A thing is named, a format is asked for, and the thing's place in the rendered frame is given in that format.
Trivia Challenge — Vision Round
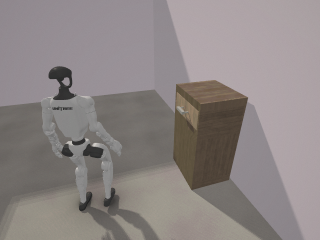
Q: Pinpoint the robot left hand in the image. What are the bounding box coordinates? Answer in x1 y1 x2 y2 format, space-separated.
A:
52 142 64 158

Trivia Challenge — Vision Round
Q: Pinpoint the left robot thigh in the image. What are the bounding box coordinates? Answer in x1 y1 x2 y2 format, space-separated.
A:
61 141 88 177

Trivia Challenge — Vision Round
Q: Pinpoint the cabinet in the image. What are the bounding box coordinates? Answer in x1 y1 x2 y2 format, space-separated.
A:
173 80 248 190

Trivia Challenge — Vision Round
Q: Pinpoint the robot left forearm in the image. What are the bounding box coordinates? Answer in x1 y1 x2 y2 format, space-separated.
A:
42 125 60 146

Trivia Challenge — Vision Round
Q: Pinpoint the robot right hand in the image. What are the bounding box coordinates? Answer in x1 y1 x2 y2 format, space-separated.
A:
110 141 122 157

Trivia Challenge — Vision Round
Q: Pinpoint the robot right forearm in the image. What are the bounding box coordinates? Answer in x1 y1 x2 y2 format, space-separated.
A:
96 122 116 147

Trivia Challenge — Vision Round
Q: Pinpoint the left robot upper arm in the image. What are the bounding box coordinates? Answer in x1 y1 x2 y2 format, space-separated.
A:
41 96 56 132

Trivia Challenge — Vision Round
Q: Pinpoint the drawer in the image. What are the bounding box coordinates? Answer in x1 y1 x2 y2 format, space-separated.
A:
176 92 199 130

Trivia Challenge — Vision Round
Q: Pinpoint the right robot upper arm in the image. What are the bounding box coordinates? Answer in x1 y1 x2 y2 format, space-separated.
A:
77 96 99 132

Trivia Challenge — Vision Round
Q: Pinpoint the humanoid robot torso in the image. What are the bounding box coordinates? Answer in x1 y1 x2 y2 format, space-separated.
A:
50 93 91 157

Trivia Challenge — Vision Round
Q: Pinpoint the handle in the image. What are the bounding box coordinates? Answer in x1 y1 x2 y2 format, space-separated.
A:
176 106 189 115

